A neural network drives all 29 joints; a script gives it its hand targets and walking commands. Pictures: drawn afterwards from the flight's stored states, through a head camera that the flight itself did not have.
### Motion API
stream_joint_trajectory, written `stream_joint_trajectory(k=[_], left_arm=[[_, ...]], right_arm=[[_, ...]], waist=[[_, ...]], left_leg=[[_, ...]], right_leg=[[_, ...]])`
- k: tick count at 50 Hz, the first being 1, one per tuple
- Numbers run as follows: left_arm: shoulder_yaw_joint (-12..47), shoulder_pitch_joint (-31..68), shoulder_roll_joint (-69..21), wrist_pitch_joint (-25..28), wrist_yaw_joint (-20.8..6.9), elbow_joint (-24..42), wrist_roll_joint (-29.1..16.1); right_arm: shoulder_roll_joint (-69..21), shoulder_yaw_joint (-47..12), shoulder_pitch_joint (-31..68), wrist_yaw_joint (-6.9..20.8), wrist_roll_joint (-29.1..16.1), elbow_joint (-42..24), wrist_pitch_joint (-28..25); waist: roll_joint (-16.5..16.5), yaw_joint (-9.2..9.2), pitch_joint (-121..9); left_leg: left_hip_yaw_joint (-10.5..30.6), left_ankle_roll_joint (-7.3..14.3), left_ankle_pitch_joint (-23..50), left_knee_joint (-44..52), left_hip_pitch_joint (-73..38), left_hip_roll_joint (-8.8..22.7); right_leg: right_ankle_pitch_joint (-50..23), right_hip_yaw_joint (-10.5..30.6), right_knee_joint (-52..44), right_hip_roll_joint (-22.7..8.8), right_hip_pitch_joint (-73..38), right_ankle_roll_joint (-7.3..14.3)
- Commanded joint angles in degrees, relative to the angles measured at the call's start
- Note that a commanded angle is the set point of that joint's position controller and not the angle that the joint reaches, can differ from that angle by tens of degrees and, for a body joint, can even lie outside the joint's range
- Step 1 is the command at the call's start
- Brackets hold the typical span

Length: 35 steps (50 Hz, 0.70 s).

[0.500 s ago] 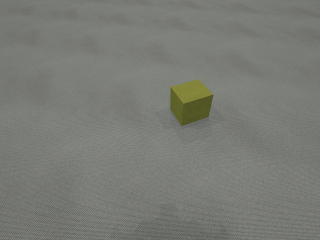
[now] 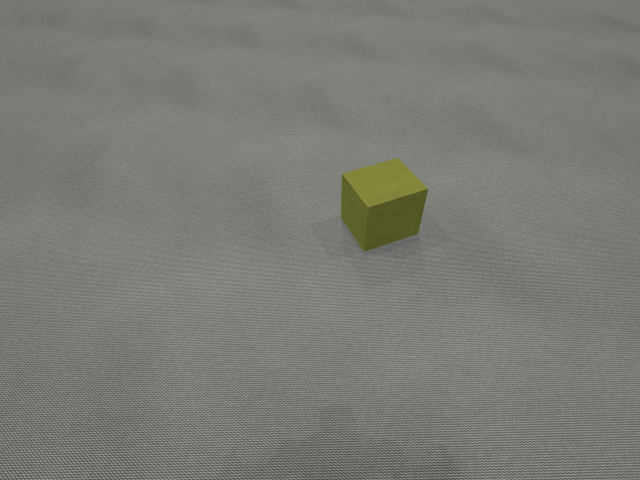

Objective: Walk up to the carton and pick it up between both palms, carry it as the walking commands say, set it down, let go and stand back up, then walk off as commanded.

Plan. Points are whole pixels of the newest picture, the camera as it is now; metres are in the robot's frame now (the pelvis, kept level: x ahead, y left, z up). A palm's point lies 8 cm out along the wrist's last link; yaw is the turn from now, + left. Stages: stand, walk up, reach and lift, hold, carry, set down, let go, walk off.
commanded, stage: walk up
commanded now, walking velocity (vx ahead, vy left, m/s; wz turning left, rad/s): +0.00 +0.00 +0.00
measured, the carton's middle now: (381, 204) +1.34 -0.21 -0.66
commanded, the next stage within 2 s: none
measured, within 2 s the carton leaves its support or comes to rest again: neither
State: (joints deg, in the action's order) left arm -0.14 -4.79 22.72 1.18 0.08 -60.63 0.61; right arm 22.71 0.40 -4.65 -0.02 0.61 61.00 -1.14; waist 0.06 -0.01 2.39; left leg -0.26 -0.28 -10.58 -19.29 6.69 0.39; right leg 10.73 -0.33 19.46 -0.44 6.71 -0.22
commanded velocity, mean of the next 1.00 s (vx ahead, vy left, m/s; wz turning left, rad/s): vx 0.43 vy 0.03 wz -0.08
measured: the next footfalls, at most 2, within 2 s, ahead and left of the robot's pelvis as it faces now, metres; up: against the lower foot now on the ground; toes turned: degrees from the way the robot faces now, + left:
right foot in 0.46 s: +0.10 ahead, -0.19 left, +0.00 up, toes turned -11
left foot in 0.90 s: +0.45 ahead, +0.05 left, +0.00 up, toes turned +2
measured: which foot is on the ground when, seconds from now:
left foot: down 0.00-0.46, up 0.48-0.88, down 0.90-1.00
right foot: down 0.00-0.20, up 0.22-0.44, down 0.46-0.90, up 0.92-1.00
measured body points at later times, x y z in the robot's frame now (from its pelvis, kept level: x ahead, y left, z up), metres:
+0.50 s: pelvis +0.06 -0.07 -0.02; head +0.08 -0.09 +0.43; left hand +0.17 +0.20 -0.14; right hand +0.05 -0.36 -0.17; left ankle +0.00 +0.11 -0.72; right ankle +0.06 -0.19 -0.75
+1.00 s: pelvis +0.31 -0.04 -0.03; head +0.36 -0.03 +0.42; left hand +0.29 +0.22 -0.18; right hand +0.45 -0.30 -0.15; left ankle +0.41 +0.05 -0.75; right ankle +0.14 -0.18 -0.66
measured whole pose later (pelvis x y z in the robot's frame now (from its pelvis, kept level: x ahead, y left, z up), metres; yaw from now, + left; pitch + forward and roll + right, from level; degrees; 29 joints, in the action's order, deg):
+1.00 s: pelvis +0.31 -0.04 -0.03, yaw -6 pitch +1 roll +0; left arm -3.4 -22.9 13.5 3.5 0.3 -58.7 0.7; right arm 13.7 1.6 -3.4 1.6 1.7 52.5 -3.8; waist 1.5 -3.2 4.5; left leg -8.9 3.1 -11.4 -35.5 25.2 2.7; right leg 25.0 1.3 63.5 -4.4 14.9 1.0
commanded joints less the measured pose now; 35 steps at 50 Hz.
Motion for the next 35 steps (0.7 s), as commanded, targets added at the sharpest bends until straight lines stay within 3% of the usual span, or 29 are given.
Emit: stream_joint_trajectory(k=[1, 9, 10, 11, 12, 13, 14, 15, 17, 19, 21, 22, 23, 24, 25, 26, 28, 29, 31, 32, 35], left_arm=[[-1.7, 2.0, 9.9, 0.5, 0.3, 2.4, 0.0], [-1.8, 1.9, 9.9, 0.5, 0.3, 2.4, 0.0], [-4.2, 0.8, 5.7, -1.4, -1.3, 4.4, -0.2], [-3.1, 4.7, 3.7, -2.7, -2.5, 7.5, 0.8], [-3.2, 10.8, 1.8, -3.1, -3.2, 10.9, 1.3], [-3.3, 10.5, 1.2, -2.9, -3.4, 11.3, 1.5], [-2.9, 7.0, 0.5, -2.1, -3.7, 10.3, 1.4], [-3.0, 2.6, 0.5, -1.5, -4.0, 9.0, 1.4], [-3.1, -1.6, 0.6, -1.3, -4.7, 8.3, 1.1], [-2.6, -2.3, -0.1, -1.3, -4.8, 9.7, 0.6], [-2.4, -6.1, -0.7, -0.7, -3.9, 9.8, 0.5], [-3.4, -12.2, 1.1, -0.2, -3.1, 8.2, 0.5], [-4.9, -21.8, 4.2, 0.6, -2.4, 5.1, 0.8], [-6.5, -31.8, 9.2, 1.4, -1.3, 3.2, 2.4], [-6.4, -29.6, 12.2, 1.2, -0.6, 4.4, 1.5], [-5.7, -23.8, 10.6, 1.5, -0.6, 6.5, 1.4], [-4.6, -16.9, 3.8, 2.5, -0.9, 7.7, 0.9], [-4.3, -16.2, 2.1, 3.0, -0.9, 7.9, 0.6], [-3.9, -18.1, 0.4, 3.7, -1.0, 7.2, 0.5], [-3.8, -19.3, -0.1, 3.9, -0.8, 7.0, 0.4], [-3.9, -23.3, -1.2, 3.9, -0.2, 5.9, 0.5]], right_arm=[[10.0, 1.7, 2.0, -0.3, 0.0, -2.4, -0.5], [10.0, 1.7, 2.0, -0.3, 0.0, -2.4, -0.5], [5.2, 2.6, -7.0, 0.0, 0.6, -3.1, 1.0], [8.6, 4.0, -9.1, -0.3, 0.6, -3.9, 1.5], [10.6, 5.1, -11.6, -1.0, 0.7, -3.8, 1.2], [9.8, 5.0, -9.9, -1.4, 0.7, -4.6, 0.7], [9.1, 5.0, -8.4, -1.5, 0.6, -5.1, 0.0], [7.4, 4.7, -8.5, -1.2, 0.7, -5.5, -0.5], [7.1, 4.7, -7.2, -0.3, 0.8, -6.7, -1.4], [7.2, 4.9, -6.1, 0.4, 1.1, -7.2, -1.5], [6.7, 4.7, -6.1, 1.0, 1.4, -7.2, -0.9], [5.1, 4.2, -6.7, 1.2, 1.6, -6.7, -0.4], [2.0, 3.4, -6.2, 1.4, 2.0, -7.9, -0.4], [-1.8, 1.6, -2.4, 1.5, 1.9, -11.4, -1.0], [-2.3, 2.0, -1.4, 1.4, 1.5, -13.6, -0.6], [-1.1, 2.5, -0.8, 1.5, 1.5, -12.0, -0.8], [-1.4, 2.9, -3.3, 2.5, 1.4, -10.4, -1.0], [-1.8, 3.1, -4.7, 2.9, 1.4, -9.9, -0.7], [-2.8, 3.2, -5.5, 3.4, 1.2, -9.9, 0.1], [-3.3, 3.1, -4.0, 3.5, 1.1, -10.4, 0.5], [-5.2, 2.3, 2.6, 4.0, 0.7, -12.5, 1.0]], waist=[[-0.1, 0.01, -3.4], [-0.1, 0.01, -3.5], [1.7, 2.67, -4.2], [-7.9, 5.90, -0.3], [-12.4, 7.89, 1.9], [-8.7, 5.92, 3.5], [-7.6, 3.86, 2.3], [-7.1, 2.47, 1.0], [-9.0, 0.48, 0.2], [-11.2, -0.16, 1.5], [-10.8, -2.02, 2.4], [-6.5, -4.94, 0.9], [5.5, -8.74, -1.8], [14.9, -11.60, -2.1], [16.1, -10.22, -2.5], [11.1, -7.68, 2.1], [5.6, -3.25, 5.6], [5.2, -2.20, 5.2], [6.6, -1.66, 3.2], [7.3, -2.08, 2.9], [8.7, -4.38, 4.4]], left_leg=[[5.4, 1.8, 7.2, 2.9, -0.5, 6.9], [5.3, 1.7, 7.8, 3.0, -0.8, 7.0], [9.5, 4.3, -23.3, 1.0, -0.5, 9.0], [17.3, 6.0, -34.1, 8.9, -7.7, 16.7], [25.0, 8.1, -35.6, 15.3, -6.2, 24.9], [23.5, 7.5, -32.6, 15.0, -3.7, 25.6], [20.7, 6.5, -29.1, 14.5, -2.7, 24.7], [15.4, 5.9, -24.5, 13.8, -1.3, 21.8], [7.2, 4.5, -20.1, 13.3, 5.2, 17.4], [3.0, 4.2, -19.8, 12.3, 10.0, 15.1], [0.5, 4.3, -22.5, 7.5, 12.8, 13.0], [-2.8, 3.6, -24.3, -2.9, 16.9, 8.6], [-6.3, 2.8, -24.0, -20.7, 25.4, 5.1], [-3.5, 1.7, -27.0, -41.2, 36.6, 1.4], [0.6, 1.7, -22.6, -48.5, 41.8, 3.9], [2.6, 1.3, -17.1, -50.2, 41.8, 7.2], [3.3, -0.1, -5.2, -46.5, 36.6, 9.4], [2.4, -0.9, -2.1, -44.0, 33.4, 9.0], [0.0, -2.1, 0.3, -41.1, 30.4, 7.2], [-0.8, -2.5, 1.2, -39.1, 30.8, 6.5], [-3.0, -3.0, 4.4, -31.3, 32.2, 5.6]], right_leg=[[-7.0, 5.4, -3.0, -7.0, -0.2, 1.8], [-7.6, 5.3, -3.1, -7.0, -0.5, 1.8], [22.8, 2.1, 6.8, -4.0, 8.5, 2.1], [23.6, 2.4, 16.4, -1.7, 26.3, 2.0], [17.9, 1.0, 29.1, -3.6, 32.1, 0.5], [13.5, 2.8, 32.5, -5.8, 34.1, -0.1], [10.8, 3.2, 31.9, -5.9, 32.1, -0.1], [8.8, 1.9, 31.0, -5.1, 27.3, -0.6], [8.4, -1.3, 25.9, -3.7, 15.2, -1.1], [9.5, -5.2, 20.4, -2.2, 7.2, -1.1], [7.1, -8.9, 13.4, -1.0, 1.1, -1.3], [5.8, -9.0, 9.8, -0.8, -6.4, -1.3], [9.0, -0.9, 5.1, -7.2, -16.0, 0.8], [24.5, 22.9, -3.4, -21.3, -17.0, 3.5], [34.2, 39.4, -14.0, -30.4, -12.7, 9.1], [35.8, 38.1, -15.2, -29.0, -6.5, 10.7], [20.4, 23.1, -13.0, -20.8, -1.7, 8.5], [10.4, 17.0, -11.9, -18.4, -1.2, 6.8], [-4.8, 10.5, -9.9, -16.4, -1.9, 5.8], [-9.0, 8.7, -9.4, -16.2, -3.1, 5.9], [-11.6, 4.3, -10.4, -15.7, -5.8, 5.7]])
